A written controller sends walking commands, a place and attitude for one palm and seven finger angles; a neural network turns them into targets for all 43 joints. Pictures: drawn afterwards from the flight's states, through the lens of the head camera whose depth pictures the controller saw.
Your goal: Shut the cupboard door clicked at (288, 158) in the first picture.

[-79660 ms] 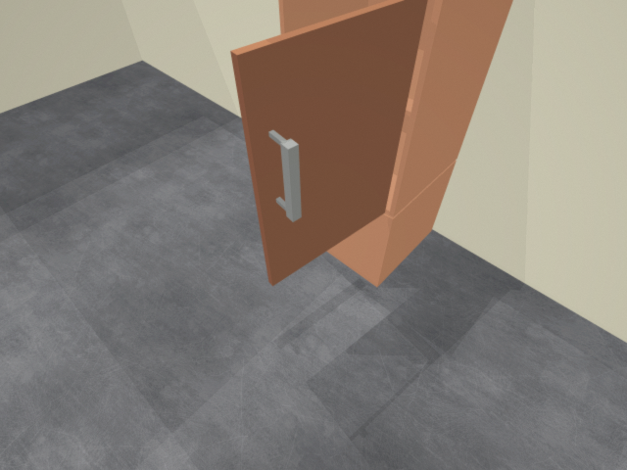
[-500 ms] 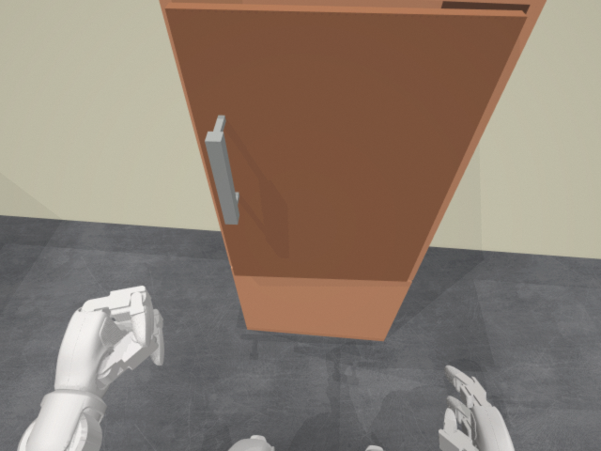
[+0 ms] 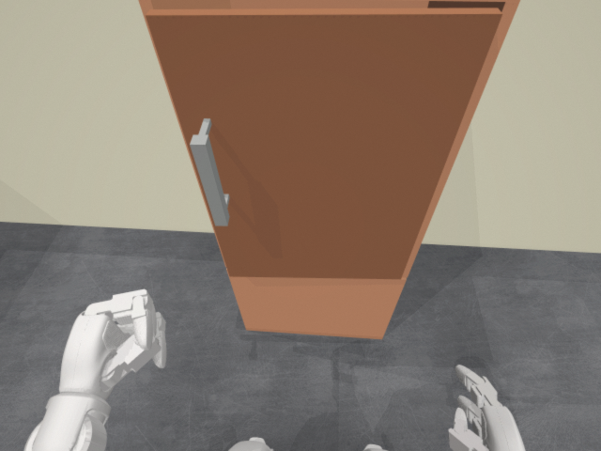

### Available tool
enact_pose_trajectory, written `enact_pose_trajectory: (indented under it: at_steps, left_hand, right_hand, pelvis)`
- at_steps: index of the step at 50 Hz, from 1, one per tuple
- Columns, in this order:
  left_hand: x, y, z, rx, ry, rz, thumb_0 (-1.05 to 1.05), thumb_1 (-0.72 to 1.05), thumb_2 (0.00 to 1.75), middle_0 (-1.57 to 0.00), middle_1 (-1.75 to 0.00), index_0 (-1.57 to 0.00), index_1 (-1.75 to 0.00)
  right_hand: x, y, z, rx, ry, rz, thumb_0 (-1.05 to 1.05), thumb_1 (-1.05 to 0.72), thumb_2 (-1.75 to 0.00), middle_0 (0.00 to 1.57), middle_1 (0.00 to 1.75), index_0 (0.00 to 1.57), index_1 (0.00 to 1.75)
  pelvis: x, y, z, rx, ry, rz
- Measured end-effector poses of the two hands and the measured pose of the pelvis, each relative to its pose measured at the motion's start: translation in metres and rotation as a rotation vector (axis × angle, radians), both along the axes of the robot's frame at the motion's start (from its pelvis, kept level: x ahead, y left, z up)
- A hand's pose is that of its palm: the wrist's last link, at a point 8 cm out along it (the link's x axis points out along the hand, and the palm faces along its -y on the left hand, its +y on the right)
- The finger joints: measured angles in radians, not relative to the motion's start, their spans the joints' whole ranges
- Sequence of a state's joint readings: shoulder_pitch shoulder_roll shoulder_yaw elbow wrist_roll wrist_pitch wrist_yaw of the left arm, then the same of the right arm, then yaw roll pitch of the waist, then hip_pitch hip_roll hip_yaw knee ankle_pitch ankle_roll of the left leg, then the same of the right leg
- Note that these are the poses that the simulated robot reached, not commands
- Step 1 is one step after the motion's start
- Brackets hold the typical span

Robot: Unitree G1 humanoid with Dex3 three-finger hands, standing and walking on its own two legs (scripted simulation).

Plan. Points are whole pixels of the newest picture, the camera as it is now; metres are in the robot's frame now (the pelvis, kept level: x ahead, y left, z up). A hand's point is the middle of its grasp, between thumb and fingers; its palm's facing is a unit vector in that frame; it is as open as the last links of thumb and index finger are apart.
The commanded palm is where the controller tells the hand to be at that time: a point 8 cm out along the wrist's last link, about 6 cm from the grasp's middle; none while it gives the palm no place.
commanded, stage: bring the fist close to the handle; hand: left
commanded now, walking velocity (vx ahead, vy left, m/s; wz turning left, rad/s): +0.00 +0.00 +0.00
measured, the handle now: (214, 175) +0.50 +0.18 +0.07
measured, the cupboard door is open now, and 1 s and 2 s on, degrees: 3 3 0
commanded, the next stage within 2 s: push the door shut along its arc in 1.40 s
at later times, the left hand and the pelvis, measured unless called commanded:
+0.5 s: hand (189, 275) +0.31 +0.17 +0.08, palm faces +0.01 -1.00 -0.01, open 3.1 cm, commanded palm +0.30 +0.22 +0.08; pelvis +0.00 +0.01 +0.00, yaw +0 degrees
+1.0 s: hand (228, 222) +0.40 +0.14 +0.08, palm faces +0.03 -1.00 -0.01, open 3.1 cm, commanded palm +0.38 +0.19 +0.08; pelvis +0.00 +0.00 +0.00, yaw -1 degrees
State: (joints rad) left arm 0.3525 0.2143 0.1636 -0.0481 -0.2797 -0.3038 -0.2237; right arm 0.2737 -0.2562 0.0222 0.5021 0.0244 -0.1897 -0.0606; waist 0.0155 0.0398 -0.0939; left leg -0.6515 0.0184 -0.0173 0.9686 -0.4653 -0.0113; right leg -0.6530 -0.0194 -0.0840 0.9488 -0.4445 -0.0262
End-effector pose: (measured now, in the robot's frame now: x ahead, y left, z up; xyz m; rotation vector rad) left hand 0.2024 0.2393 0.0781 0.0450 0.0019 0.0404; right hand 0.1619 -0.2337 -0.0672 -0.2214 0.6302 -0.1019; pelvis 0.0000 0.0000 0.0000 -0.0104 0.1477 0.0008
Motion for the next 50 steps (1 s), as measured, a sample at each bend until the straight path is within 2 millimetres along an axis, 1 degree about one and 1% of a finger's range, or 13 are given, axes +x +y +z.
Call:
enact_pose_trajectory:
  at_steps: [3, 6, 13, 22, 34, 39, 50]
  left_hand:
    - [0.001, 0.001, -0.001, -0.002, -0.001, 0.001, 0.02, 0.9, 0.9, -1.3, -1.5, -1.3, -1.5]
    - [0.008, 0.001, -0.001, -0.006, -0.011, 0.002, 0.02, 0.9, 0.9, -1.31, -1.5, -1.3, -1.5]
    - [0.041, -0.006, -0.003, -0.025, -0.025, -0.03, 0.02, 0.9, 0.9, -1.31, -1.5, -1.3, -1.51]
    - [0.078, -0.012, -0.001, -0.036, -0.018, -0.026, 0.02, 0.9, 0.9, -1.3, -1.5, -1.3, -1.5]
    - [0.122, -0.031, -0.003, -0.034, -0.018, -0.031, 0.02, 0.9, 0.9, -1.31, -1.5, -1.3, -1.5]
    - [0.142, -0.039, 0.0, -0.035, -0.028, -0.029, 0.02, 0.9, 0.9, -1.3, -1.5, -1.3, -1.5]
    - [0.176, -0.051, 0.001, -0.031, -0.018, -0.014, 0.02, 0.9, 0.9, -1.3, -1.5, -1.3, -1.5]
  right_hand:
    - [0.002, 0.002, -0.001, 0.004, -0.002, 0.007, 0.01, -0.9, -0.9, 0.21, 0.3, 0.21, 0.3]
    - [0.003, 0.004, -0.003, 0.003, 0.001, 0.015, 0.01, -0.9, -0.9, 0.21, 0.3, 0.21, 0.3]
    - [-0.001, 0.006, -0.008, 0.002, 0.025, 0.01, 0.01, -0.9, -0.9, 0.21, 0.3, 0.21, 0.3]
    - [-0.017, 0.004, -0.009, 0.004, 0.083, -0.026, 0.01, -0.9, -0.9, 0.21, 0.3, 0.21, 0.3]
    - [-0.036, -0.001, -0.019, 0.0, 0.174, -0.059, 0.01, -0.9, -0.9, 0.21, 0.3, 0.21, 0.3]
    - [-0.044, -0.003, -0.023, 0.005, 0.207, -0.077, 0.01, -0.9, -0.9, 0.21, 0.3, 0.21, 0.3]
    - [-0.07, -0.012, -0.031, 0.011, 0.297, -0.119, 0.01, -0.9, -0.9, 0.21, 0.3, 0.21, 0.3]
  pelvis:
    - [0.0, 0.0, 0.0, 0.0, 0.001, 0.001]
    - [-0.001, 0.0, -0.001, -0.002, 0.003, 0.005]
    - [-0.004, 0.002, -0.002, -0.002, 0.009, 0.005]
    - [-0.002, 0.006, 0.002, 0.003, 0.012, -0.007]
    - [-0.002, 0.009, 0.003, 0.008, 0.025, -0.015]
    - [-0.002, 0.008, 0.004, 0.009, 0.034, -0.02]
    - [-0.003, 0.005, 0.004, 0.013, 0.053, -0.026]
